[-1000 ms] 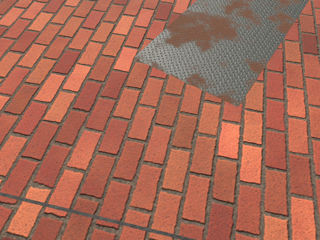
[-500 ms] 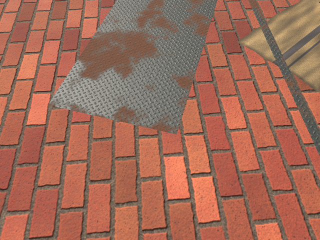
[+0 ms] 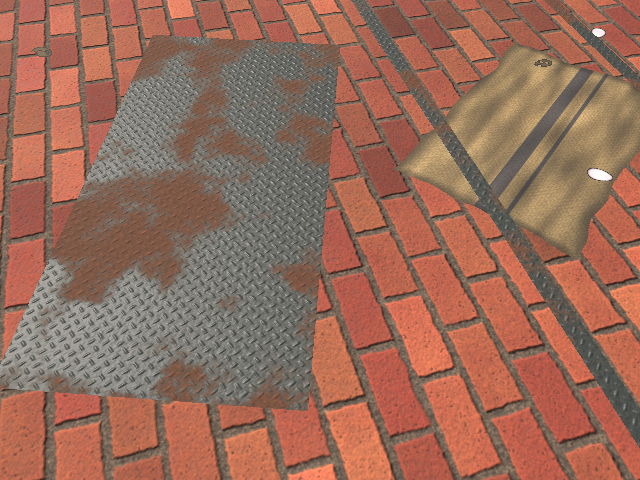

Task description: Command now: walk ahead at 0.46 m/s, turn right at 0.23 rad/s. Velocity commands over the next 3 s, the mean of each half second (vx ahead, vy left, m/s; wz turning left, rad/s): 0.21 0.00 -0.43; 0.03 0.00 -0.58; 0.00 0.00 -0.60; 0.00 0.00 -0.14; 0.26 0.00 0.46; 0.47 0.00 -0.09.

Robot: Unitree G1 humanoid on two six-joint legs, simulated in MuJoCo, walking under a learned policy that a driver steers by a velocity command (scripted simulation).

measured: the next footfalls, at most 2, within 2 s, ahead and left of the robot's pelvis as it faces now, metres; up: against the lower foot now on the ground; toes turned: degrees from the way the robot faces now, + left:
right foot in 0.38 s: +0.29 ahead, -0.14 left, +0.00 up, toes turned -10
left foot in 0.78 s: +0.32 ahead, +0.09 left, +0.00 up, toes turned -29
